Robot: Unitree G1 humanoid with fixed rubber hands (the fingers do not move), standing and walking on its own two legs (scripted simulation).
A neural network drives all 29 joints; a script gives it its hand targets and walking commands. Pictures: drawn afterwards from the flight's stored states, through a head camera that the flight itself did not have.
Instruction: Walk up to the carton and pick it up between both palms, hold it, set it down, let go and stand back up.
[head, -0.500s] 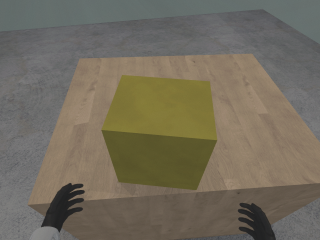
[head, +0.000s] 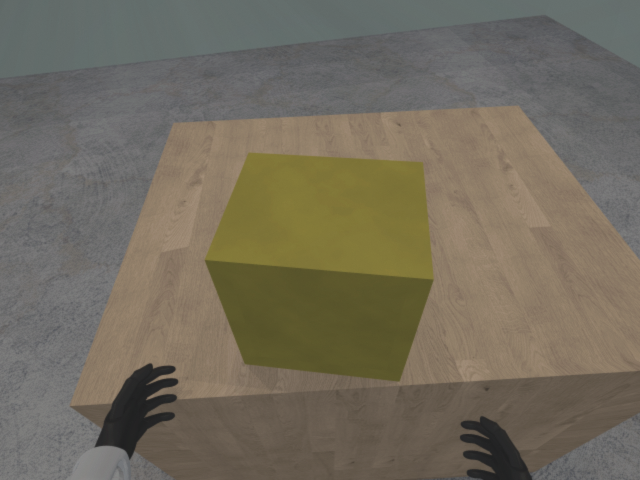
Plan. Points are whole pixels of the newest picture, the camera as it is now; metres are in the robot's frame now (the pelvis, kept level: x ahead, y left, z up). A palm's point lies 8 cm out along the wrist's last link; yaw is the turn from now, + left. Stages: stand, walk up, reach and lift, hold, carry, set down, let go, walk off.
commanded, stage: set down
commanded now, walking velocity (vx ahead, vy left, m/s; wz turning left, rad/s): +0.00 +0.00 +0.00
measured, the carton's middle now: (326, 271) +0.37 -0.01 +0.05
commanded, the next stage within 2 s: let go in 0.32 s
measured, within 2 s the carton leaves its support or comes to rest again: neither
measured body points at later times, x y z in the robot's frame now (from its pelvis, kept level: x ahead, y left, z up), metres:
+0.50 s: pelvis -0.01 -0.01 +0.00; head -0.01 -0.04 +0.45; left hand +0.20 +0.24 -0.01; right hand +0.15 -0.23 -0.11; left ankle -0.03 +0.11 -0.74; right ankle +0.03 -0.12 -0.74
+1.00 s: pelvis -0.01 -0.02 +0.00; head +0.01 -0.04 +0.44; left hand +0.20 +0.23 -0.01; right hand +0.12 -0.29 -0.13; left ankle -0.03 +0.11 -0.74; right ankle +0.03 -0.12 -0.74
